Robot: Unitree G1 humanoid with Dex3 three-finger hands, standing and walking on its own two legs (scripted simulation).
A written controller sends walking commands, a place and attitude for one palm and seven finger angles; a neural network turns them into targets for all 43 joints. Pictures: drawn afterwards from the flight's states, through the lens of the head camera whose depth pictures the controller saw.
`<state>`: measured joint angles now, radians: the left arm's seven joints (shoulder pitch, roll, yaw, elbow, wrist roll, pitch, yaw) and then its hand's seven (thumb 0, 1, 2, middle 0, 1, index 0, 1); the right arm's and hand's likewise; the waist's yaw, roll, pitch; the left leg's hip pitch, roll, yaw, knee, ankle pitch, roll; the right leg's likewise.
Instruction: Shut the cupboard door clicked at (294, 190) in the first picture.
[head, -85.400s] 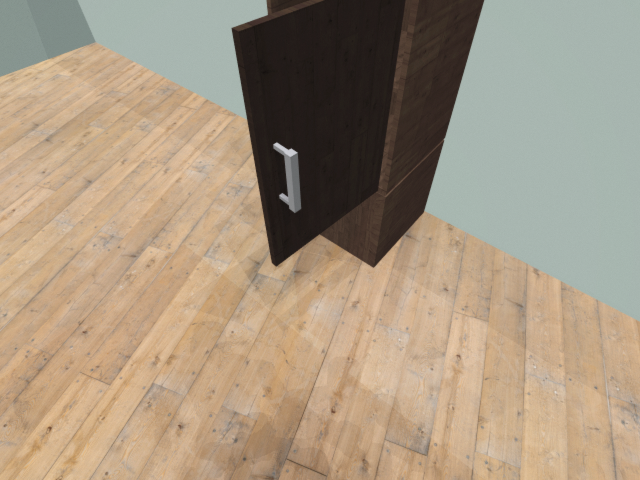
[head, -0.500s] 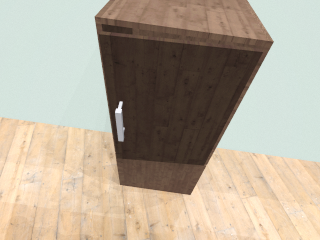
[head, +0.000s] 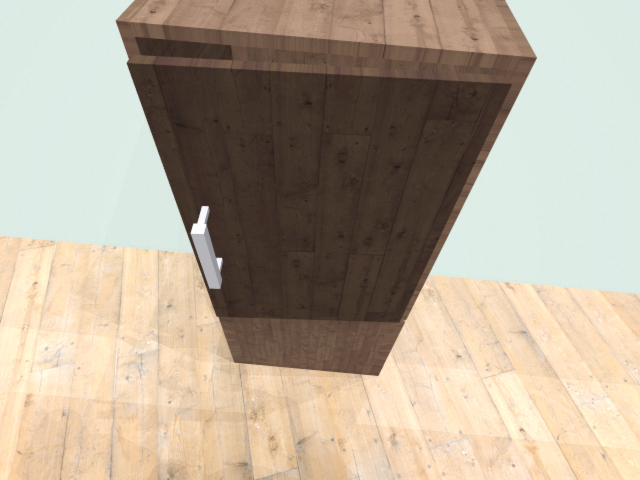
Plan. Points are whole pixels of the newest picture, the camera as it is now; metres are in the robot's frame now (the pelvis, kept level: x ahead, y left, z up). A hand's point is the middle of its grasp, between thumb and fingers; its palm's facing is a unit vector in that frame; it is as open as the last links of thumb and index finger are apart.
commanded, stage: come to a stop and stand still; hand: left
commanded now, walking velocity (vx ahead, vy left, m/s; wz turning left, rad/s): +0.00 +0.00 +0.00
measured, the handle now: (210, 249) +0.45 +0.21 -0.05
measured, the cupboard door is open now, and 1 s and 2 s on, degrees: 4 4 4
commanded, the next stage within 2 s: look again from close up in 0.52 s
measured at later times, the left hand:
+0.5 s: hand out of the picture -0.02 +0.13 -0.17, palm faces +0.05 -0.98 -0.17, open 7.3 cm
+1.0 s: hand out of the picture +0.01 +0.16 -0.16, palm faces +0.04 -0.98 -0.22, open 7.3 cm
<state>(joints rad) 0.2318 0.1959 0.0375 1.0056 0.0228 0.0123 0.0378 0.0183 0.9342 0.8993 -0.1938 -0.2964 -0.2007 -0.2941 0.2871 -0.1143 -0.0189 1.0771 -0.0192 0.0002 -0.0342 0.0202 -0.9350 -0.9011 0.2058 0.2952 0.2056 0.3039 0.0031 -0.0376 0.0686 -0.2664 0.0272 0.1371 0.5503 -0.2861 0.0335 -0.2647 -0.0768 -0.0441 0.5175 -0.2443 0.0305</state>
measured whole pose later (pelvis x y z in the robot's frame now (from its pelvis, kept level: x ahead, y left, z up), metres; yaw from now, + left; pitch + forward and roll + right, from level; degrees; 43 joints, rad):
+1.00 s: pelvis +0.00 -0.02 +0.01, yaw +1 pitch -1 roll +1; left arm 0.28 0.15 -0.01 1.08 0.01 -0.01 0.04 0.01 0.91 0.90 -0.20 -0.30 -0.20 -0.29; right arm 0.31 -0.15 0.02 1.09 -0.02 -0.02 -0.01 0.01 -0.92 -0.90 0.20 0.29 0.20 0.30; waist 0.00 0.01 0.03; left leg -0.20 0.03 0.11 0.46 -0.24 0.00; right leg -0.23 -0.07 -0.07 0.50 -0.25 0.02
